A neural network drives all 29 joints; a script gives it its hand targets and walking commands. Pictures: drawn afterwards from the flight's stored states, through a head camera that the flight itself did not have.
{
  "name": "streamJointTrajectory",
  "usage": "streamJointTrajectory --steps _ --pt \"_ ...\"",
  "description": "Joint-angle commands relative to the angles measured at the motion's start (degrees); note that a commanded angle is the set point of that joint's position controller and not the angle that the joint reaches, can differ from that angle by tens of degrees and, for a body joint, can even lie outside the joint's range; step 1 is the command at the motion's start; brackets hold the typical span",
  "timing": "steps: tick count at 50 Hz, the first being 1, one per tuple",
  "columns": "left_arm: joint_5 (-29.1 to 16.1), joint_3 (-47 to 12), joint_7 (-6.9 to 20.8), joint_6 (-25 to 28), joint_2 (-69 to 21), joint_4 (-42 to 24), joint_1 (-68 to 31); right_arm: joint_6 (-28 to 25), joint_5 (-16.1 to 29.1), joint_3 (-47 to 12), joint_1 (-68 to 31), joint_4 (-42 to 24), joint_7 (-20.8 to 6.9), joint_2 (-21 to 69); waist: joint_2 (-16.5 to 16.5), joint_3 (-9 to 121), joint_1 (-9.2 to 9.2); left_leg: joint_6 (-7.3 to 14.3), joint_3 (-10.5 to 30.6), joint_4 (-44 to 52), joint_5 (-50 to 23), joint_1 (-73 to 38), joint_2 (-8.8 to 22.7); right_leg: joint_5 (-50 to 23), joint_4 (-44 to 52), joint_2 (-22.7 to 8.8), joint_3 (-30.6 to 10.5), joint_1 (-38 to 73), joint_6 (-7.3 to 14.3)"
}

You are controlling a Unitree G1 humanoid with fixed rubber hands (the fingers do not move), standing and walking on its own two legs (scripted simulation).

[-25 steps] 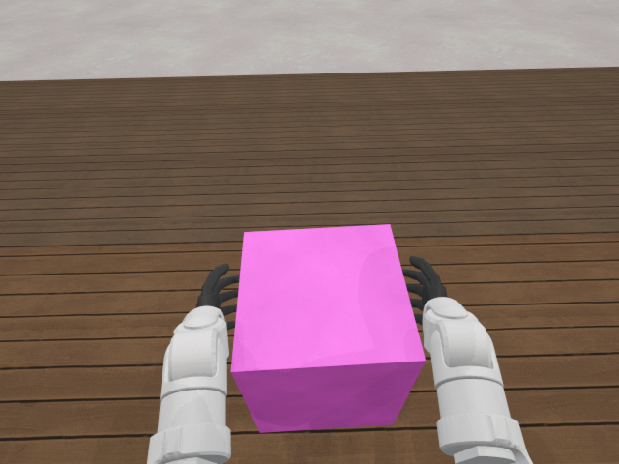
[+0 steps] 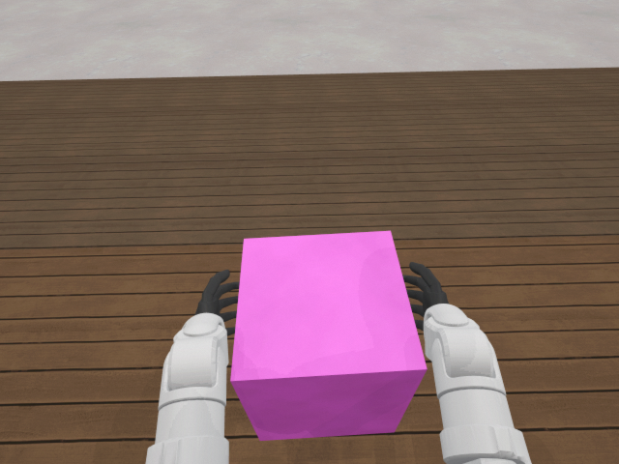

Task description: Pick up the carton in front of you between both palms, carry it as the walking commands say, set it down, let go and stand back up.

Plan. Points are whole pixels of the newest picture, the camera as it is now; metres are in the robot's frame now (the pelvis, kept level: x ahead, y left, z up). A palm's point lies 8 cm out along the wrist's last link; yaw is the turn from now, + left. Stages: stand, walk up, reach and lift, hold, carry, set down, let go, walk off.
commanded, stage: hold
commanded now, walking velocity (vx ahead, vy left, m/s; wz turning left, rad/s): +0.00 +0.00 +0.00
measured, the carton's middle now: (322, 340) +0.30 +0.00 -0.03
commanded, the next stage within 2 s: carry in 0.08 s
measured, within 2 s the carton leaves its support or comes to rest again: neither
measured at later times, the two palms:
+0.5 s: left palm (226, 258) +0.37 +0.14 +0.08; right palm (432, 248) +0.37 -0.16 +0.08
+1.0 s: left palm (277, 159) +0.65 +0.07 +0.06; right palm (423, 156) +0.65 -0.23 +0.06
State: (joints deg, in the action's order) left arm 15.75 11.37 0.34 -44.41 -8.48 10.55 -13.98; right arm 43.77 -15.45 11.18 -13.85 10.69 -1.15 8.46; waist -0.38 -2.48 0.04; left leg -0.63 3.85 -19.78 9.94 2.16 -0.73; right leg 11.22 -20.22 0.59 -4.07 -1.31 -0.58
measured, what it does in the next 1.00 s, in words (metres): walks ahead: left foot, then right foot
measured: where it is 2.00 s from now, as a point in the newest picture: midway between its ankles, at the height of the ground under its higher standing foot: (332, 278)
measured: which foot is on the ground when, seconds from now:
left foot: down 0.00-0.30, up 0.32-0.48, down 0.50-0.88, up 0.90-1.00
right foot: down 0.00-0.52, up 0.54-0.84, down 0.86-1.00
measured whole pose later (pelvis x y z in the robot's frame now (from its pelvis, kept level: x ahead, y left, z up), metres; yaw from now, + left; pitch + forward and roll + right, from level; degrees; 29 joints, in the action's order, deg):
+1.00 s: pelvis +0.38 -0.08 -0.01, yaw +0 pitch +5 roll +0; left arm 6.3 7.2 -5.1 -69.8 -8.0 -16.6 -11.4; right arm 70.8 -5.4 8.4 -11.0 -18.5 5.6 8.2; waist 1.3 3.3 -0.3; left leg 0.5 -4.1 -65.5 22.0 23.6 5.1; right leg 11.8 -28.8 -2.6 15.4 -22.0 4.8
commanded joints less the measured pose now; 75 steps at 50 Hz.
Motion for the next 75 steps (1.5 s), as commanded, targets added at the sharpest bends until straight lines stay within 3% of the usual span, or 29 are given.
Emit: streamJointTrajectory --steps 1,3,4,7,13,15,17,18,21,25,26,27,28,31,35,40,43,44,45,46,49,53,63,67,68,69,70,73,75 --pt "-14.60 -30.17 12.52 2.30 -50.57 -3.91 -25.67 -1.94 13.98 -29.55 -25.14 -3.32 -11.71 50.67 0.22 13.54 -0.01 0.07 0.09 1.98 -9.92 -4.32 -4.79 -10.44 2.89 4.65 -0.02 0.29 0.05" --pt "-14.61 -30.19 12.51 2.31 -50.46 -4.00 -25.62 -1.93 13.98 -29.56 -25.06 -3.40 -11.67 50.65 0.20 13.44 -0.01 0.09 0.09 2.01 -9.68 -4.21 -4.80 -10.24 2.92 4.63 -0.04 0.25 0.04" --pt "-15.62 -31.07 12.57 1.94 -50.96 -3.01 -28.12 -1.50 15.22 -30.81 -27.26 -2.86 -11.67 51.26 1.02 16.01 -0.05 0.64 -1.62 -3.18 -1.72 2.57 6.41 -2.42 -1.93 -5.88 0.23 -6.21 0.79" --pt "-17.81 -34.20 12.49 1.47 -51.39 -6.24 -30.23 -0.88 17.32 -33.53 -28.38 -6.00 -11.23 51.97 1.81 12.77 0.37 1.94 2.54 1.03 32.31 9.79 6.21 28.54 -0.84 -3.75 -0.76 -16.12 1.10" --pt "-24.63 -42.31 11.44 -4.72 -50.15 -14.83 -30.45 5.48 21.54 -40.90 -26.95 -15.22 -8.89 49.85 8.06 18.53 0.48 6.60 8.63 3.73 27.98 11.40 11.98 13.63 -6.97 -0.38 9.03 -13.75 0.73" --pt "-25.91 -42.80 10.82 -8.14 -48.89 -16.27 -29.70 9.13 23.55 -42.62 -28.37 -18.13 -8.50 48.48 0.19 16.22 -0.30 2.89 -0.58 -6.32 24.88 21.16 6.72 19.63 0.87 -6.36 0.03 -6.88 2.71" --pt "-26.30 -42.43 9.85 -11.65 -46.19 -16.88 -25.36 12.81 26.11 -44.44 -28.44 -19.85 -8.33 47.41 -15.39 12.83 -1.63 -0.34 -10.23 -23.22 19.27 39.10 1.54 18.10 9.22 -19.90 -22.07 3.36 9.69" --pt "-26.19 -42.67 9.23 -13.11 -45.60 -19.30 -25.08 14.27 28.09 -45.82 -29.70 -21.39 -8.45 48.03 -13.14 11.63 -2.16 0.22 -8.54 -23.09 20.51 41.61 3.40 8.34 8.64 -21.01 -23.18 4.42 12.20" --pt "-29.08 -44.93 8.24 -17.09 -47.15 -27.25 -25.43 17.75 31.87 -47.35 -26.98 -25.15 -8.48 49.57 -7.50 17.87 -1.62 0.40 -11.67 -15.82 14.12 32.89 1.70 -4.18 5.05 -17.09 -10.44 4.74 9.64" --pt "-31.31 -46.86 8.65 -21.20 -48.55 -32.14 -20.04 21.26 31.43 -46.39 -19.60 -29.34 -7.67 49.74 -4.96 23.33 -0.29 0.51 -15.98 -0.28 0.83 0.42 0.23 -0.73 -5.59 -10.04 4.68 -12.15 4.91" --pt "-31.52 -46.74 8.98 -22.06 -48.29 -32.68 -19.18 22.15 30.60 -45.76 -17.32 -30.14 -7.40 48.96 1.29 25.75 0.61 2.62 -6.86 2.04 6.10 -12.49 7.62 2.94 -15.53 -8.15 8.34 -22.94 2.73" --pt "-32.35 -46.81 9.41 -23.19 -47.68 -34.52 -20.58 22.60 29.03 -45.05 -15.34 -29.73 -7.09 48.45 16.29 25.44 1.38 9.08 16.28 6.53 13.02 -19.17 21.79 12.84 -29.92 -2.98 13.20 -38.00 0.13" --pt "-33.13 -47.04 9.81 -24.23 -47.40 -34.85 -22.00 23.21 28.36 -44.54 -14.70 -29.60 -6.85 49.76 15.29 22.08 1.76 14.57 24.74 7.30 9.88 -18.53 27.33 19.42 -36.30 -2.86 8.95 -45.37 1.20" --pt "-35.28 -46.85 10.37 -25.30 -47.85 -35.12 -25.53 24.77 30.91 -45.09 -22.34 -34.80 -6.33 49.60 3.02 19.39 1.61 12.72 14.15 8.85 4.48 -12.13 24.64 15.42 -39.25 -8.00 5.98 -46.89 2.14" --pt "-34.01 -45.28 9.08 -26.20 -47.85 -32.99 -23.70 26.48 33.29 -45.89 -23.67 -34.34 -6.87 49.00 6.31 17.61 1.24 8.59 -1.56 10.66 -1.45 -6.24 17.68 4.61 -23.59 -6.20 11.06 -37.67 -0.04" --pt "-31.34 -43.65 7.93 -27.06 -47.51 -31.28 -22.07 27.64 33.92 -45.38 -23.13 -31.92 -8.00 47.85 10.12 15.33 0.89 5.30 -9.99 6.61 -8.20 -0.66 15.06 -5.36 -10.73 -3.19 16.67 -24.40 0.72" --pt "-31.08 -42.85 8.16 -27.18 -47.59 -30.17 -21.80 28.01 33.55 -45.45 -23.85 -32.04 -8.15 47.47 5.28 19.88 -0.72 2.11 -17.49 -12.48 -15.55 8.51 10.48 -1.23 -7.40 -0.26 20.76 -1.48 1.97" --pt "-30.63 -42.45 8.22 -27.15 -47.27 -29.58 -20.88 28.18 33.40 -45.19 -24.61 -32.25 -8.19 46.64 -2.11 22.73 -2.13 -0.04 -18.08 -26.40 -6.09 16.99 7.89 7.93 -2.35 -9.64 6.51 7.40 3.45" --pt "-30.14 -42.14 8.37 -26.79 -47.01 -28.81 -21.52 28.52 33.51 -45.59 -25.96 -33.20 -8.17 47.69 -17.10 25.43 -1.86 -2.27 -15.20 -43.21 14.19 33.16 1.08 15.65 6.43 -25.45 -21.68 17.20 11.04" --pt "-30.83 -42.52 8.44 -26.57 -48.59 -29.26 -21.43 28.45 33.68 -45.60 -25.95 -32.51 -8.34 48.13 -15.36 24.61 -1.61 -0.23 -7.31 -51.22 17.90 38.17 2.83 9.12 9.01 -27.29 -26.17 15.23 13.58" --pt "-32.36 -44.85 8.82 -24.95 -54.29 -33.41 -24.96 26.56 33.63 -46.15 -26.82 -34.06 -8.56 52.49 -2.10 24.75 -1.12 2.45 -4.05 -50.22 9.88 38.58 9.13 -5.18 6.12 -22.90 -11.07 8.56 10.53" --pt "-34.48 -47.12 9.54 -23.65 -54.54 -36.87 -24.56 24.19 31.68 -46.79 -22.49 -34.87 -7.43 54.65 -5.09 24.53 -1.10 1.46 -7.66 -37.45 5.43 35.00 7.89 -10.33 8.45 -19.05 0.87 6.33 8.52" --pt "-32.74 -45.75 10.27 -25.02 -47.95 -35.17 -17.80 25.30 30.00 -46.14 -17.30 -34.77 -6.89 49.90 -8.13 13.92 -1.37 2.38 -16.69 -10.66 -7.97 30.90 3.57 -25.95 6.78 -14.40 12.76 8.63 6.62" --pt "-32.06 -45.60 9.98 -25.58 -46.98 -34.80 -18.84 25.94 30.90 -45.47 -17.63 -33.25 -7.87 48.88 -5.29 20.15 0.66 3.45 -20.84 -6.38 -2.43 2.61 -0.22 -31.16 -15.48 -10.49 18.92 -1.17 2.72" --pt "-31.93 -45.52 9.97 -25.73 -46.37 -34.84 -19.99 25.97 30.72 -45.18 -17.07 -32.75 -8.08 48.58 2.58 23.40 1.99 5.77 -4.43 -2.51 8.37 -8.09 10.91 -15.23 -29.00 -8.29 17.85 -12.58 0.76" --pt "-32.16 -46.35 9.88 -26.08 -47.10 -35.77 -20.90 25.43 30.45 -44.73 -17.16 -30.48 -8.43 48.74 17.21 27.04 1.90 14.55 21.96 4.46 12.93 -19.90 25.21 8.75 -45.85 -0.35 14.74 -30.71 -1.25" --pt "-32.14 -46.48 9.99 -25.78 -47.90 -34.91 -21.49 25.17 31.41 -45.13 -16.69 -30.58 -8.58 50.69 15.44 25.25 1.57 15.31 24.86 7.75 2.85 -18.66 26.01 16.00 -53.55 -1.33 7.51 -36.72 -0.03" --pt "-32.52 -46.89 10.13 -23.76 -53.11 -34.06 -21.87 23.68 32.88 -46.97 -20.65 -33.66 -8.76 55.33 2.18 24.29 1.17 10.99 7.95 4.92 -13.51 -10.34 21.97 8.62 -50.94 -7.67 4.18 -36.76 2.48" --pt "-32.28 -47.27 9.77 -22.70 -54.72 -34.06 -20.51 22.95 33.60 -47.75 -21.16 -34.92 -8.89 56.08 4.02 24.66 0.73 8.61 1.59 6.94 -9.95 -6.73 19.74 5.14 -43.72 -7.82 5.76 -33.33 2.08"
